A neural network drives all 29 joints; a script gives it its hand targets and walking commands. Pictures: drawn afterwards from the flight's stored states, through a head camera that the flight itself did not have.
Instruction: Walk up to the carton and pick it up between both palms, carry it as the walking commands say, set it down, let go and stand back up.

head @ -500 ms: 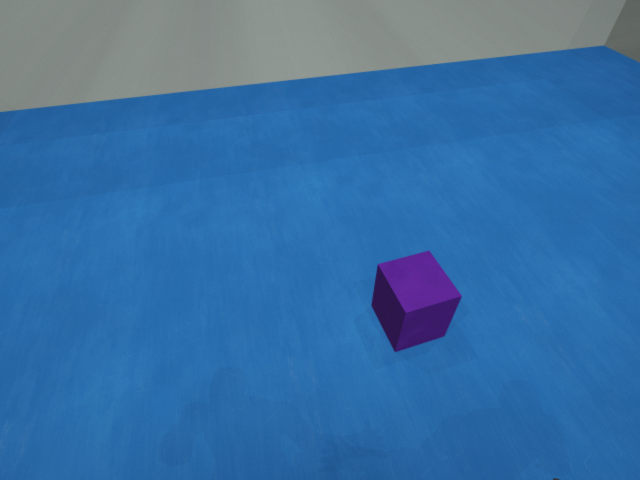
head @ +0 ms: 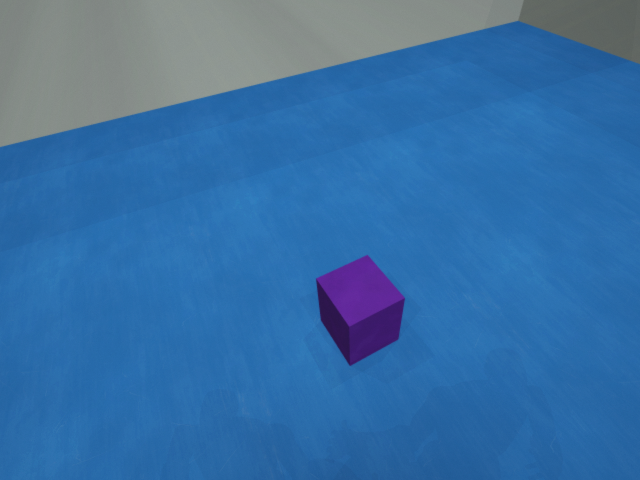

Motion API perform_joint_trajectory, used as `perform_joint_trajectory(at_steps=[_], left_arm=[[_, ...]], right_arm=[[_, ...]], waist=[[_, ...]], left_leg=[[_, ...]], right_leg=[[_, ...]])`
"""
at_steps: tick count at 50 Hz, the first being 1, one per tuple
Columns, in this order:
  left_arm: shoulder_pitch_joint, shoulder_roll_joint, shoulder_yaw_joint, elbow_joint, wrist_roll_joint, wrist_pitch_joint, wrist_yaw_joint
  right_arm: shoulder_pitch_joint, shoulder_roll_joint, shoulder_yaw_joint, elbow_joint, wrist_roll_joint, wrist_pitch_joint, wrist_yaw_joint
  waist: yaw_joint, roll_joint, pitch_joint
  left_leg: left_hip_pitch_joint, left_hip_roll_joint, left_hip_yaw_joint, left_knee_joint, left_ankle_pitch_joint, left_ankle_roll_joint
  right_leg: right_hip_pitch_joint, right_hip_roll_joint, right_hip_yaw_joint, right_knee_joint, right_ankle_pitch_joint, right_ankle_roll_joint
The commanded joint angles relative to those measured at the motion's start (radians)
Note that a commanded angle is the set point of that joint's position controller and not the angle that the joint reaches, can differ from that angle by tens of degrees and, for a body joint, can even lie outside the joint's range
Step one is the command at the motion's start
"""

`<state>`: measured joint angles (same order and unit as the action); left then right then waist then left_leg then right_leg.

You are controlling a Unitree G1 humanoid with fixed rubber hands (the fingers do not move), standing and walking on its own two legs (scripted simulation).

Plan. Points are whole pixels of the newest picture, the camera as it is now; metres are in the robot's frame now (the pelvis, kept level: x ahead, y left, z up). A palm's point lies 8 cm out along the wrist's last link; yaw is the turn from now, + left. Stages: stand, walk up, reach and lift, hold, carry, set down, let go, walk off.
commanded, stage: walk up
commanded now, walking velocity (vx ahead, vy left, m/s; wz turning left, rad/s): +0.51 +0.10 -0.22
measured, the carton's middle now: (358, 310) +0.79 -0.08 -0.63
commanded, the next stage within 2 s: none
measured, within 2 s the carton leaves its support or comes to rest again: neither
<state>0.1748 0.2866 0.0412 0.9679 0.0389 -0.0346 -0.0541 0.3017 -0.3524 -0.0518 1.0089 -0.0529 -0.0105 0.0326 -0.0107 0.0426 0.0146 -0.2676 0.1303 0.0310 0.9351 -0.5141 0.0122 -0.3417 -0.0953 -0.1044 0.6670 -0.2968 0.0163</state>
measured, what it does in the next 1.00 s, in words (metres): walks ahead: left foot, then right foot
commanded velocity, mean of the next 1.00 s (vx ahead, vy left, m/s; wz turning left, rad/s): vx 0.20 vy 0.04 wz -0.06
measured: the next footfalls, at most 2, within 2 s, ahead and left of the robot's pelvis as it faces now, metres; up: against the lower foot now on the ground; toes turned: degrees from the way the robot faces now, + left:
left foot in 0.40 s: +0.34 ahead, +0.15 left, +0.00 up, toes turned +2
right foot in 0.90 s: +0.35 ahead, -0.08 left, +0.00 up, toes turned -8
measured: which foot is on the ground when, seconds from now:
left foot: up 0.00-0.38, down 0.40-0.90, up 0.92-1.00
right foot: down 0.00-0.40, up 0.42-0.88, down 0.90-1.00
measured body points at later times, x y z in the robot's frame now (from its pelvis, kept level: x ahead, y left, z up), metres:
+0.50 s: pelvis +0.22 +0.06 +0.01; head +0.27 +0.07 +0.46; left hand +0.22 +0.33 -0.15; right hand +0.32 -0.21 -0.12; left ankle +0.30 +0.15 -0.72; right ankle +0.08 -0.09 -0.64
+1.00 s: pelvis +0.30 +0.00 +0.02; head +0.31 -0.02 +0.47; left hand +0.41 +0.24 -0.11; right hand +0.29 -0.24 -0.15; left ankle +0.29 +0.15 -0.71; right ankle +0.31 -0.08 -0.72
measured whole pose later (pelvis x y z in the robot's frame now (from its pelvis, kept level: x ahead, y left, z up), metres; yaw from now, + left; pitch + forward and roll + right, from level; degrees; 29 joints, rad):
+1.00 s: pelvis +0.30 +0.00 +0.02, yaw -3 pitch -1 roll +1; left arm 0.12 0.17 0.02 1.01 0.02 0.01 0.03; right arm 0.27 -0.20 -0.04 1.04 -0.01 0.04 -0.04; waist -0.04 0.04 0.03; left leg -0.25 0.04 0.03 0.61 -0.44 -0.02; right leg -0.22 0.00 -0.11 0.45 -0.22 -0.06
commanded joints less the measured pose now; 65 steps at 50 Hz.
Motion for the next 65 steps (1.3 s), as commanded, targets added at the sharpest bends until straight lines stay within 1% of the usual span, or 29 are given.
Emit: perform_joint_trajectory(at_steps=[1, 3, 5, 9, 13, 17, 19, 20, 21, 22, 23, 24, 26, 28, 31, 32, 34, 38, 41, 43, 44, 45, 46, 47, 50, 53, 58, 61, 65], left_arm=[[0.172, 0.240, 0.056, 0.035, 0.006, -0.023, 0.020], [0.071, 0.156, 0.040, 0.009, -0.011, -0.039, 0.023], [0.124, 0.124, 0.027, 0.027, -0.009, -0.050, 0.028], [0.237, 0.109, 0.029, 0.072, -0.007, -0.048, 0.046], [0.250, 0.103, 0.042, 0.091, -0.007, -0.035, 0.061], [0.228, 0.123, 0.061, 0.090, -0.009, -0.022, 0.072], [0.211, 0.138, 0.065, 0.088, -0.016, -0.019, 0.075], [0.244, 0.107, 0.055, 0.085, -0.015, -0.021, 0.070], [0.315, 0.010, 0.026, 0.077, -0.015, -0.021, 0.065], [0.330, 0.018, 0.040, 0.092, -0.006, -0.006, 0.072], [0.268, 0.030, 0.044, 0.089, -0.011, 0.008, 0.071], [0.195, 0.011, 0.034, 0.085, -0.007, 0.010, 0.064], [0.178, 0.005, 0.028, 0.088, -0.004, 0.020, 0.050], [0.181, -0.011, 0.024, 0.098, 0.001, 0.038, 0.045], [0.087, -0.032, 0.007, 0.069, -0.011, 0.064, 0.045], [0.062, -0.047, 0.007, 0.074, -0.027, 0.078, 0.059], [0.038, -0.040, 0.000, 0.055, -0.038, 0.078, 0.072], [-0.029, -0.016, -0.005, 0.043, -0.024, 0.092, 0.077], [-0.086, 0.018, 0.024, 0.003, -0.007, 0.105, 0.072], [-0.046, -0.027, 0.011, 0.008, -0.022, 0.086, 0.075], [-0.003, -0.028, 0.005, 0.023, -0.028, 0.069, 0.079], [0.039, -0.001, 0.002, 0.031, -0.021, 0.046, 0.083], [-0.009, 0.059, 0.008, 0.001, -0.017, 0.035, 0.080], [-0.006, 0.042, 0.004, 0.014, -0.020, 0.034, 0.079], [-0.031, -0.016, -0.013, 0.004, -0.021, 0.023, 0.088], [0.003, -0.007, -0.009, 0.021, -0.024, 0.014, 0.092], [0.039, -0.009, -0.003, 0.056, -0.024, 0.019, 0.096], [0.041, -0.011, 0.005, 0.071, -0.032, 0.026, 0.093], [0.062, -0.035, 0.012, 0.085, -0.036, 0.031, 0.091]], right_arm=[[-0.186, -0.047, -0.001, -0.141, 0.005, -0.031, 0.014], [-0.084, -0.043, -0.006, -0.081, 0.015, -0.024, 0.020], [-0.077, -0.027, -0.001, -0.069, 0.016, -0.003, 0.028], [-0.194, 0.026, 0.006, -0.101, 0.019, 0.015, 0.035], [-0.289, 0.056, 0.015, -0.132, 0.027, 0.019, 0.039], [-0.262, 0.042, 0.003, -0.112, 0.032, 0.015, 0.021], [-0.099, 0.006, -0.018, -0.048, 0.033, -0.008, 0.001], [0.026, -0.049, -0.039, -0.010, 0.028, -0.028, -0.013], [0.153, -0.137, -0.057, 0.002, 0.017, -0.043, -0.027], [0.193, -0.201, -0.068, 0.001, 0.039, -0.045, -0.026], [0.092, -0.147, -0.052, -0.009, 0.049, -0.046, -0.029], [0.004, -0.084, -0.035, -0.024, 0.041, -0.050, -0.032], [-0.041, 0.013, -0.005, -0.016, 0.039, -0.054, -0.037], [-0.001, 0.039, 0.000, 0.006, 0.029, -0.061, -0.035], [0.053, 0.022, 0.002, 0.018, 0.022, -0.062, -0.045], [-0.019, 0.048, 0.016, 0.005, 0.033, -0.061, -0.057], [0.017, 0.024, 0.009, 0.019, 0.042, -0.049, -0.061], [0.014, 0.020, 0.001, 0.011, 0.038, -0.018, -0.073], [0.072, -0.038, -0.038, -0.005, 0.023, 0.008, -0.091], [0.036, -0.005, -0.034, -0.009, 0.020, 0.014, -0.084], [0.032, 0.015, -0.029, -0.003, 0.026, 0.015, -0.078], [0.070, 0.090, -0.007, 0.015, 0.043, 0.017, -0.069], [0.122, 0.161, 0.011, 0.012, 0.053, 0.026, -0.068], [0.080, 0.109, 0.000, 0.013, 0.049, 0.044, -0.075], [0.048, 0.120, 0.002, 0.030, 0.041, 0.054, -0.069], [0.059, 0.115, -0.001, 0.062, 0.036, 0.053, -0.069], [0.029, 0.129, 0.010, 0.084, 0.039, 0.055, -0.079], [0.074, 0.123, 0.013, 0.109, 0.038, 0.038, -0.080], [0.040, 0.124, 0.023, 0.120, 0.035, 0.012, -0.071]], waist=[[0.089, -0.223, 0.109], [0.027, -0.207, 0.086], [0.033, -0.186, 0.062], [0.069, -0.183, 0.081], [0.080, -0.226, 0.107], [0.061, -0.245, 0.108], [-0.001, -0.159, 0.006], [-0.037, -0.059, -0.085], [-0.075, 0.215, -0.235], [-0.086, 0.229, -0.304], [-0.049, 0.117, -0.203], [-0.027, 0.079, -0.096], [0.015, 0.112, -0.032], [0.030, 0.106, -0.053], [0.014, 0.098, -0.033], [0.042, 0.082, -0.006], [0.032, 0.126, -0.053], [0.003, 0.109, -0.054], [-0.042, 0.092, 0.002], [-0.018, 0.091, -0.030], [0.000, 0.070, -0.034], [0.009, -0.036, -0.050], [-0.022, -0.203, -0.055], [0.001, -0.206, -0.022], [-0.026, -0.194, 0.017], [-0.027, -0.151, -0.029], [-0.009, -0.140, 0.007], [-0.026, -0.116, 0.014], [0.008, -0.011, 0.042]], left_leg=[[-0.536, 0.035, -0.060, 0.257, 0.174, 0.005], [-0.371, 0.062, -0.032, 0.146, 0.305, -0.025], [-0.334, 0.037, 0.007, 0.086, 0.344, -0.039], [-0.361, -0.003, 0.049, -0.063, 0.404, -0.061], [-0.260, -0.030, 0.066, -0.254, 0.458, -0.061], [-0.088, -0.062, 0.056, -0.366, 0.420, -0.038], [0.114, -0.095, 0.084, -0.479, 0.432, -0.011], [0.312, -0.047, 0.057, -0.492, 0.489, 0.013], [0.586, 0.286, -0.338, -0.512, 0.704, 0.112], [0.539, 0.384, -0.588, -0.626, 0.752, 0.175], [0.409, 0.346, -0.488, -0.628, 0.724, 0.165], [0.276, 0.276, -0.349, -0.623, 0.721, 0.152], [0.143, 0.175, -0.193, -0.655, 0.749, 0.121], [0.092, 0.150, -0.124, -0.657, 0.821, 0.114], [0.089, 0.146, -0.117, -0.678, 0.782, 0.131], [0.059, 0.115, -0.056, -0.615, 1.151, 0.127], [0.133, 0.103, -0.035, -0.581, 1.305, 0.135], [0.093, 0.152, -0.105, -0.586, 0.912, 0.144], [0.125, 0.283, -0.258, -0.584, 0.821, 0.189], [0.077, 0.206, -0.187, -0.521, 0.756, 0.136], [0.024, 0.137, -0.143, -0.491, 0.635, 0.075], [-0.043, 0.026, -0.068, -0.440, 0.412, 0.010], [-0.068, -0.067, 0.004, -0.404, 0.110, -0.041], [-0.027, -0.069, -0.013, -0.338, 0.003, -0.039], [-0.047, -0.076, -0.045, -0.272, 0.045, -0.031], [-0.013, -0.086, -0.036, -0.264, 0.072, -0.037], [0.033, -0.091, -0.023, -0.401, 0.137, -0.035], [0.163, -0.069, -0.036, -0.584, 0.368, -0.027], [0.092, -0.032, -0.069, -0.625, 0.363, -0.010]], right_leg=[[0.276, -0.342, 0.640, -0.582, -0.451, -0.163], [0.199, -0.231, 0.373, -0.545, -0.150, -0.119], [0.223, -0.208, 0.261, -0.529, 0.090, -0.111], [0.304, -0.210, 0.172, -0.493, 0.428, -0.119], [0.272, -0.188, 0.110, -0.481, 0.410, -0.103], [0.243, -0.209, 0.122, -0.419, 0.464, -0.083], [0.252, -0.160, 0.056, -0.176, 0.541, -0.053], [0.158, -0.090, 0.016, 0.024, 0.414, -0.028], [-0.115, 0.046, -0.026, 0.361, -0.222, 0.004], [-0.141, 0.076, 0.118, 0.539, -0.345, -0.008], [-0.151, 0.044, 0.169, 0.591, -0.274, -0.016], [-0.150, 0.004, 0.153, 0.574, -0.178, -0.025], [-0.108, -0.028, 0.126, 0.482, -0.105, -0.021], [-0.048, -0.003, 0.083, 0.441, -0.071, -0.012], [-0.065, 0.015, 0.069, 0.299, -0.045, -0.005], [0.011, 0.018, 0.089, 0.182, -0.047, 0.001], [0.017, 0.062, 0.054, 0.116, -0.013, 0.003], [0.075, 0.054, 0.056, 0.018, 0.006, 0.006], [-0.069, 0.017, 0.066, 0.058, -0.106, 0.004], [0.060, 0.036, 0.062, -0.124, -0.029, -0.020], [0.177, 0.044, 0.065, -0.279, 0.127, -0.034], [0.292, -0.075, 0.174, -0.395, 0.232, -0.050], [0.233, -0.255, 0.351, -0.434, 0.321, -0.110], [0.144, -0.255, 0.347, -0.432, 0.327, -0.172], [0.185, -0.159, 0.255, -0.432, 0.386, -0.157], [0.239, -0.144, 0.217, -0.409, 0.498, -0.154], [0.211, -0.131, 0.229, -0.428, 0.277, -0.151], [0.135, -0.100, 0.220, -0.438, 0.116, -0.098], [0.199, -0.024, 0.154, -0.417, 0.097, -0.065]])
